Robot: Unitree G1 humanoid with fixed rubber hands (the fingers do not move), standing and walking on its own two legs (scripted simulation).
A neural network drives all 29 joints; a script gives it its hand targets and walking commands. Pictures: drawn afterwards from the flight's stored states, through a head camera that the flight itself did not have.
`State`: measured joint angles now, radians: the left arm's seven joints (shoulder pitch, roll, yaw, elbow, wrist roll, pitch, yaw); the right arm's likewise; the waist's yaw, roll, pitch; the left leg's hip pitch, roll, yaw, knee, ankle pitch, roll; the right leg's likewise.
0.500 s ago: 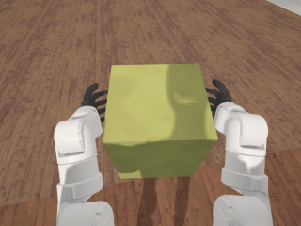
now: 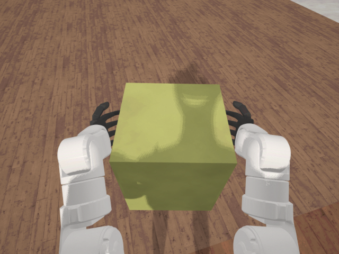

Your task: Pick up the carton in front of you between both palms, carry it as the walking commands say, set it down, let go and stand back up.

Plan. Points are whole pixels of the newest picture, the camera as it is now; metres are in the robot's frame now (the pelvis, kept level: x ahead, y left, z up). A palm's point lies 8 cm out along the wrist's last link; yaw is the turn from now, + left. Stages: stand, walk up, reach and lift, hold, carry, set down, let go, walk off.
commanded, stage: carry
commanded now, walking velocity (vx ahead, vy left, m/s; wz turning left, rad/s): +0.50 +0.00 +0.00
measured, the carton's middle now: (171, 151) +0.36 -0.03 +0.07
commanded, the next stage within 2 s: none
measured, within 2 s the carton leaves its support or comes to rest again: neither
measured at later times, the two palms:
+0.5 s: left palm (98, 49) +0.63 +0.15 +0.20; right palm (201, 38) +0.67 -0.15 +0.20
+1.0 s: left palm (108, 20) +0.95 +0.16 +0.16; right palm (185, 17) +0.93 -0.14 +0.17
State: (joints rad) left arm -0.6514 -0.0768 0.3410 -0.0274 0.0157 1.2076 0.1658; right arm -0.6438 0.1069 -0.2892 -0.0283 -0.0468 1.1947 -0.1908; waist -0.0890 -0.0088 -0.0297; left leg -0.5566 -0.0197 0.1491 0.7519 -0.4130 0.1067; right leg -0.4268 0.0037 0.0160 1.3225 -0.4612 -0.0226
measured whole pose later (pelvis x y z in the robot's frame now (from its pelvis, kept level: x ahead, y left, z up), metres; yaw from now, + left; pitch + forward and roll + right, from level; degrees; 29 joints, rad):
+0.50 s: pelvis +0.30 -0.04 +0.06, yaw +2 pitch +4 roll +0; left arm -0.62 -0.09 0.29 -0.05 0.00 1.20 0.20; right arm -0.65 0.11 -0.35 -0.05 -0.07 1.21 -0.16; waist 0.10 0.00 -0.05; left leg -0.60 0.01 0.02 1.20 -0.40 0.05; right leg -0.38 0.00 -0.13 0.55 -0.25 -0.07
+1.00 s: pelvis +0.60 +0.02 +0.07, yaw +0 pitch +6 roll -2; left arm -0.50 -0.17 0.31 -0.07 0.09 1.13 0.15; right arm -0.48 0.14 -0.31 -0.05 -0.04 1.11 -0.14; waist -0.05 0.00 -0.04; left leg -0.26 -0.01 0.12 0.40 -0.24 0.08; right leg -0.65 -0.04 -0.06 0.94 -0.29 0.01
